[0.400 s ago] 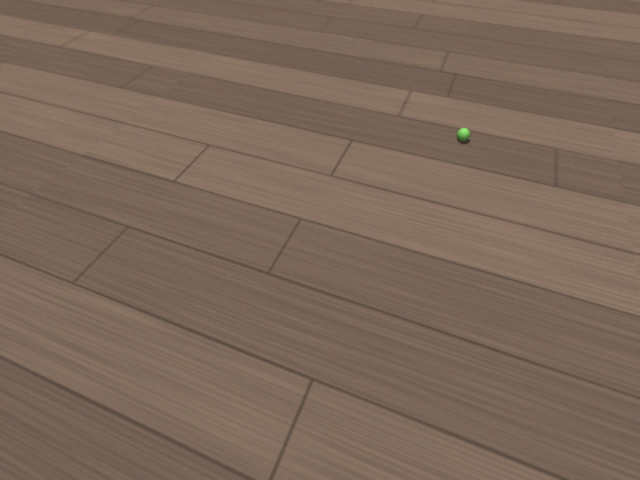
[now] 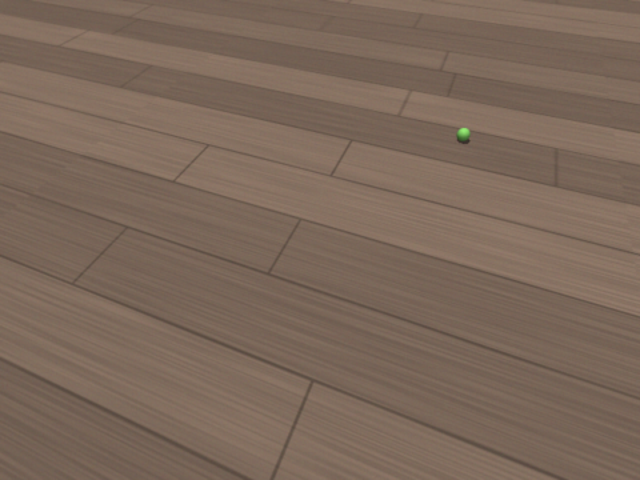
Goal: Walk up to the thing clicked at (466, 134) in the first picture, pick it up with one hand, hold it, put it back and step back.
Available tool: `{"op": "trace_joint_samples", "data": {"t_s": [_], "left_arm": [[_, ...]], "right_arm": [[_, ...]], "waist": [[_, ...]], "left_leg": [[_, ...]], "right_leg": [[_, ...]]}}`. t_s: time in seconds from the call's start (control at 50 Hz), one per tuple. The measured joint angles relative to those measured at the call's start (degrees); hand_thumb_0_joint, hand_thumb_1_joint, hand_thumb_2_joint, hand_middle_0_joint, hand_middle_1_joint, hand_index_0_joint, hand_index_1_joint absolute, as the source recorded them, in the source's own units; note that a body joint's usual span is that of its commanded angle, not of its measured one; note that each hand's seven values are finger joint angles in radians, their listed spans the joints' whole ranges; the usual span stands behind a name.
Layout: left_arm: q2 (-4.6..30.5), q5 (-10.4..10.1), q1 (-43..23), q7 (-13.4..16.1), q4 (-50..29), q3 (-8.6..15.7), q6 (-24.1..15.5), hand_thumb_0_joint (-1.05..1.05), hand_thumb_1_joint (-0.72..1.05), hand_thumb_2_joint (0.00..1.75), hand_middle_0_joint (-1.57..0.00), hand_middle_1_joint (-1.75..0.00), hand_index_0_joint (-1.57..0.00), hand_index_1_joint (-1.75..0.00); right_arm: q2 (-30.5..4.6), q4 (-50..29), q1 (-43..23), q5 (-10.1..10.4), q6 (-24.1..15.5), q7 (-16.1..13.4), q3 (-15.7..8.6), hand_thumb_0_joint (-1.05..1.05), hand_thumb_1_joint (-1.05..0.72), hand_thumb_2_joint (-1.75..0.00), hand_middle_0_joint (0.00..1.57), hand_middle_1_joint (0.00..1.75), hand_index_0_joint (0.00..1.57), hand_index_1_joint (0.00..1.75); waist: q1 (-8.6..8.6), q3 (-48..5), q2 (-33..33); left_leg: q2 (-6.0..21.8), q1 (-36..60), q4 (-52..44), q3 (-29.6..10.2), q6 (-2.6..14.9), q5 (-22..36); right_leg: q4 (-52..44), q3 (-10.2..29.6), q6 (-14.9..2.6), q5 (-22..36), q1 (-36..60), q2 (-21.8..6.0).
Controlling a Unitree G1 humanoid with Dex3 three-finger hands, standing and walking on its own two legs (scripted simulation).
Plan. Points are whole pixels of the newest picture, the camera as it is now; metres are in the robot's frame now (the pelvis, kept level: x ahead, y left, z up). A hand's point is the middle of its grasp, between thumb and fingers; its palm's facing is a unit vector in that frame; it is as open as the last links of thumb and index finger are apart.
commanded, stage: stand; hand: left
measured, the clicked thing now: (463, 134) +1.90 -0.66 -0.75
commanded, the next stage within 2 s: walk up in 0.72 s
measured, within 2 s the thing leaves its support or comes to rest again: neither
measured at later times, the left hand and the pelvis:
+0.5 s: hand out of the picture +0.08 +0.25 -0.16, palm faces -0.01 -0.94 -0.34, open 7.4 cm; pelvis +0.00 +0.00 +0.00, yaw +0 degrees
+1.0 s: hand (173, 448) +0.18 +0.23 -0.13, palm faces -0.16 -0.91 -0.38, open 7.4 cm; pelvis +0.06 -0.05 -0.01, yaw -10 degrees
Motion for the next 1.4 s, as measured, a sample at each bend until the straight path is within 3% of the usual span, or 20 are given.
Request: {"op": "trace_joint_samples", "data": {"t_s": [0.72,0.76,0.8,0.86,0.98,1.02,1.06,1.1,1.12,1.16,1.2,1.3,1.4], "left_arm": [[0.0,0.0,0.5,0.1,0.0,0.1,0.0,0.01,0.91,0.90,-0.21,-0.30,-0.20,-0.30],[0.4,0.8,2.0,-1.6,-2.0,1.7,0.5,0.01,0.91,0.90,-0.21,-0.30,-0.20,-0.30],[1.2,1.5,3.5,-3.4,-3.4,3.0,1.4,0.01,0.91,0.90,-0.21,-0.30,-0.20,-0.30],[3.3,1.8,4.3,-5.3,-4.7,4.1,2.0,0.01,0.91,0.90,-0.21,-0.30,-0.20,-0.30],[6.4,1.4,4.9,-8.2,-7.2,5.9,1.4,0.01,0.91,0.90,-0.21,-0.30,-0.20,-0.30],[7.2,1.4,5.0,-8.4,-7.6,6.3,1.2,0.01,0.91,0.90,-0.21,-0.30,-0.20,-0.30],[8.1,1.5,5.3,-8.1,-8.0,6.6,0.4,0.01,0.91,0.90,-0.20,-0.30,-0.20,-0.30],[7.5,1.5,4.8,-6.9,-8.9,7.2,-1.1,0.01,0.91,0.90,-0.20,-0.30,-0.20,-0.30],[6.9,1.2,5.0,-6.3,-9.6,7.1,-1.7,0.01,0.91,0.90,-0.20,-0.30,-0.20,-0.30],[4.9,0.2,6.1,-5.6,-10.2,6.2,-2.1,0.01,0.91,0.90,-0.20,-0.30,-0.20,-0.30],[3.3,-0.1,7.8,-5.2,-10.2,5.1,-2.2,0.01,0.91,0.90,-0.20,-0.30,-0.20,-0.30],[2.3,-0.1,11.7,-4.9,-10.1,3.8,-2.3,0.01,0.91,0.90,-0.21,-0.30,-0.20,-0.30],[3.5,0.5,13.3,-4.7,-10.9,3.8,-2.6,0.01,0.90,0.90,-0.21,-0.30,-0.20,-0.30]], "right_arm": [[-0.3,-0.2,0.0,0.1,0.1,-0.1,0.1,0.01,-0.91,-0.90,0.20,0.30,0.21,0.30],[-0.3,-1.7,0.8,-0.8,-0.6,0.8,-1.4,0.01,-0.90,-0.90,0.20,0.30,0.21,0.30],[-0.7,-4.0,1.9,-1.3,-2.3,1.4,-3.1,0.01,-0.90,-0.90,0.21,0.30,0.21,0.30],[-1.8,-6.6,3.8,-1.6,-4.0,1.4,-4.4,0.01,-0.90,-0.90,0.21,0.30,0.21,0.30],[-6.2,-7.0,6.9,-2.6,-3.8,2.2,-6.2,0.01,-0.90,-0.90,0.21,0.30,0.21,0.30],[-7.6,-6.9,7.2,-2.7,-3.6,2.4,-6.6,0.01,-0.90,-0.90,0.21,0.30,0.21,0.30],[-8.6,-6.9,7.7,-2.6,-3.1,2.4,-6.7,0.01,-0.90,-0.90,0.21,0.30,0.21,0.30],[-9.5,-6.5,7.6,-2.2,-2.0,2.0,-6.7,0.01,-0.90,-0.90,0.20,0.30,0.21,0.30],[-9.4,-6.3,7.2,-1.9,-1.4,1.9,-6.4,0.01,-0.90,-0.90,0.20,0.30,0.21,0.30],[-9.3,-6.3,6.1,-1.1,-1.2,2.4,-5.7,0.01,-0.91,-0.90,0.20,0.30,0.21,0.30],[-8.7,-7.1,5.2,-0.6,-1.7,3.0,-5.1,0.02,-0.91,-0.90,0.20,0.30,0.20,0.30],[-5.8,-10.7,4.9,-0.8,-2.6,5.1,-4.3,0.01,-0.91,-0.90,0.20,0.30,0.21,0.30],[-4.4,-11.9,5.9,-1.1,-2.5,5.8,-4.6,0.01,-0.90,-0.90,0.20,0.30,0.21,0.30]], "waist": [[0.14,-0.1,0.2],[0.75,-0.9,-0.2],[0.89,-1.9,-0.2],[0.01,-2.4,-0.9],[-0.20,-2.7,0.1],[-0.37,-2.8,0.5],[-0.41,-3.4,0.8],[0.30,-2.8,2.9],[0.91,-2.6,3.2],[1.64,-2.0,4.1],[2.00,-1.7,4.7],[2.56,-1.6,3.2],[2.90,-1.6,1.2]], "left_leg": [[0.0,0.9,-0.8,-0.1,-0.02,-0.2],[0.2,-0.2,1.6,1.3,0.94,-3.7],[0.9,-0.7,2.5,3.3,1.58,-3.7],[1.7,0.6,1.8,5.3,1.14,-4.0],[5.3,6.1,1.5,8.6,-1.00,-7.7],[6.7,7.3,3.8,9.6,-1.76,-10.5],[8.7,6.8,9.5,10.0,-1.11,-15.3],[10.9,1.2,24.6,5.4,1.09,-18.8],[9.5,-2.6,32.6,2.7,1.18,-19.1],[7.3,-9.2,42.7,0.8,1.29,-15.4],[6.4,-14.4,44.3,1.4,1.44,-11.4],[6.6,-22.5,32.9,2.9,0.16,-6.2],[7.1,-23.1,20.3,3.0,-0.39,0.3]], "right_leg": [[-0.7,-0.1,0.01,-0.3,0.9,0.0],[4.0,1.0,-0.72,-5.5,-1.7,0.1],[15.3,1.0,-1.07,-10.7,-7.4,0.1],[28.5,1.3,-1.03,-11.4,-15.6,-1.7],[23.5,0.3,0.09,-7.9,-19.6,-6.9],[20.7,-0.8,-0.03,-6.1,-18.6,-7.5],[18.0,-2.4,-0.19,-4.0,-16.3,-6.9],[22.1,-3.7,0.16,-4.7,-16.6,-4.4],[23.2,-3.8,-0.08,-6.1,-16.5,-3.7],[20.9,-3.8,-0.85,-6.7,-13.7,-2.4],[16.3,-3.6,-1.24,-5.8,-9.8,-1.2],[7.8,-1.9,-2.00,-5.3,-2.6,0.7],[6.1,-0.4,-1.21,-8.9,2.3,1.6]]}}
